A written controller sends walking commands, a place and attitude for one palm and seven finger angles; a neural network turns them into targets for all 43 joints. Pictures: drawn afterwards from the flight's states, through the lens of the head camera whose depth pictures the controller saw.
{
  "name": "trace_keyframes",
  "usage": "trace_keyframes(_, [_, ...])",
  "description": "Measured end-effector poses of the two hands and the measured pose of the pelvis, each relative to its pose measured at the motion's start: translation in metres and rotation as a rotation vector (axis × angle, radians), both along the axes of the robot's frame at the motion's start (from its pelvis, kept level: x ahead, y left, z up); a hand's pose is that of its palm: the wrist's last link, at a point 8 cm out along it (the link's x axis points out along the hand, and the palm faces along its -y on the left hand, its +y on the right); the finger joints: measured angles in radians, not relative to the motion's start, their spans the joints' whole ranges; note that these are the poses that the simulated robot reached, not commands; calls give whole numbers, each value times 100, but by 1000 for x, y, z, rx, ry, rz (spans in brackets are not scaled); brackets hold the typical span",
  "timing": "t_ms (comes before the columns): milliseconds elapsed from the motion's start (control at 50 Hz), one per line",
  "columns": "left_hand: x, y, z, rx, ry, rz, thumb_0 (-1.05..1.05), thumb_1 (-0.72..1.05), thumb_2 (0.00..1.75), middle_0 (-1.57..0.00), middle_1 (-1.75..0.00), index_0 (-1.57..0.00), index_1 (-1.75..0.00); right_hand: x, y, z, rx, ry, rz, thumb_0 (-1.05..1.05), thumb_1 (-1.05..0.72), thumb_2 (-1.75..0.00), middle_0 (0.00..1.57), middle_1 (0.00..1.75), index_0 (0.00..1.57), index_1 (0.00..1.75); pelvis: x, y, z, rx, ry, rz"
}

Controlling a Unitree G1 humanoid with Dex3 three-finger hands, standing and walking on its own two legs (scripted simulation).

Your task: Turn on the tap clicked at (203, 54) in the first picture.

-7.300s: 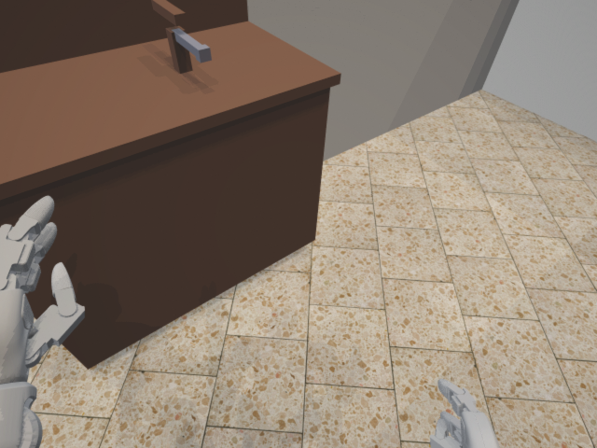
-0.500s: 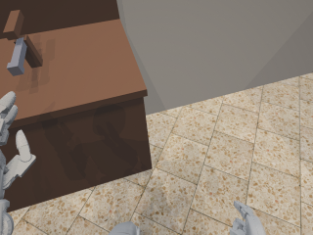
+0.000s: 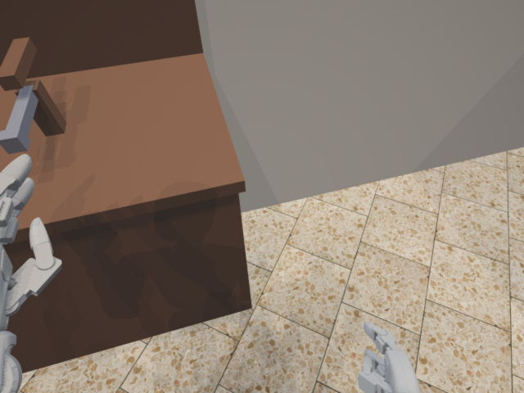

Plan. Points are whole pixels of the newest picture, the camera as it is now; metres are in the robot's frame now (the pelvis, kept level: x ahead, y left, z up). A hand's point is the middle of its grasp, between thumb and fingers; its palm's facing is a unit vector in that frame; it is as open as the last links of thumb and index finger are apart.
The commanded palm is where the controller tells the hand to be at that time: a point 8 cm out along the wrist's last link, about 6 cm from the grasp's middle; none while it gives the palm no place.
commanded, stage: come to a stop and stand still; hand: left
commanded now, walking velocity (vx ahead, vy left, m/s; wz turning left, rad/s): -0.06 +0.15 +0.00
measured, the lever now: (14, 140) +0.43 +0.43 +0.14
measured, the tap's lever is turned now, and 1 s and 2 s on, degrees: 0 0 0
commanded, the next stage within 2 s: look again from close up in 1.34 s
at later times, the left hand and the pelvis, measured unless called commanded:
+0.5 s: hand out of the picture +0.17 +0.29 +0.16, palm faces +0.37 -0.86 -0.35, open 7.4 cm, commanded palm +0.11 +0.33 +0.18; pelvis -0.05 +0.05 +0.00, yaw +0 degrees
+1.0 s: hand out of the picture +0.18 +0.31 +0.17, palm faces +0.45 -0.84 -0.31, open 7.4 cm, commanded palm +0.12 +0.34 +0.18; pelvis -0.03 +0.05 +0.01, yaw +3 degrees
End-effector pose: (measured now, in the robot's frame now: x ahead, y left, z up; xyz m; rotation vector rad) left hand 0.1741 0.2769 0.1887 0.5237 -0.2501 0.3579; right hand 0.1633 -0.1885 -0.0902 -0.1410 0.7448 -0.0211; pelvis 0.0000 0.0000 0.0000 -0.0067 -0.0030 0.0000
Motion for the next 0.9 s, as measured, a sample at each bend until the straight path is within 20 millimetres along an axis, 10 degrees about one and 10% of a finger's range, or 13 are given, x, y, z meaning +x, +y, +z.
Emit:
trace_keyframes(180, [-2, -10, -5, -24, 34, -16, 1, 88, 90, -22, -30, -22, -30, -10, -42, 7, -106, 41, -61, 1, -91, -90, 20, 30, 20, 30, -11, -2, 5, 33, 19, 14])
trace_keyframes(280, [-15, 18, 14, 135, -67, -47, 1, 88, 90, -22, -30, -22, -30, -22, -48, 15, -190, 8, -63, 1, -91, -90, 20, 30, 20, 30, -26, 8, -3, 9, 13, 24])
trace_keyframes(380, [-19, 75, 13, 34, -148, 65, 1, 88, 90, -22, -30, -22, -30, -46, -29, 24, -154, -15, -34, 1, -91, -90, 20, 30, 20, 30, -43, 26, 1, 18, -17, -6])
trace_keyframes(580, [-55, 63, -18, -54, -69, -59, 1, 88, 90, -21, -30, -22, -30, -72, 34, 20, -58, -42, 24, 1, -91, -90, 20, 30, 20, 30, -55, 52, 0, 13, -58, 22])
trace_keyframes(900, [-51, 80, -15, -125, -117, 48, 1, 89, 90, -21, -30, -21, -30, -21, 54, 39, -72, -120, 132, 2, -91, -90, 21, 30, 20, 30, -39, 56, 7, -4, -45, 52])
